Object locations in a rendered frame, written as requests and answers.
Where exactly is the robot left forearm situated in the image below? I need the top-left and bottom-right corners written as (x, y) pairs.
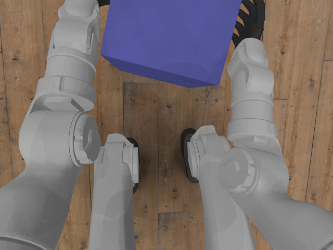
top-left (19, 0), bottom-right (101, 153)

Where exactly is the robot right hand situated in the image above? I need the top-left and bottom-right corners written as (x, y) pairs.
top-left (232, 0), bottom-right (265, 48)

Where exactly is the robot right upper arm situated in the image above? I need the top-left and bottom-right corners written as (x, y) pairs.
top-left (218, 145), bottom-right (333, 250)

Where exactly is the robot right forearm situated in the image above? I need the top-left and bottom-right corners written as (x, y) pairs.
top-left (227, 38), bottom-right (285, 162)

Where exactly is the carton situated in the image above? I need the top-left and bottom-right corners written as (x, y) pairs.
top-left (100, 0), bottom-right (242, 88)

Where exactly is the robot left upper arm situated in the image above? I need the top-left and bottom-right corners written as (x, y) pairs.
top-left (0, 110), bottom-right (101, 250)

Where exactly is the robot left foot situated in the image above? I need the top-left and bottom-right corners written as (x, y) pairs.
top-left (127, 138), bottom-right (139, 193)

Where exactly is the robot right foot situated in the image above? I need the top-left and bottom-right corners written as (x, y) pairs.
top-left (181, 128), bottom-right (199, 183)

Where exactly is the robot foot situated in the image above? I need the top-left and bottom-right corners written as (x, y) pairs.
top-left (181, 128), bottom-right (199, 183)
top-left (127, 138), bottom-right (139, 193)

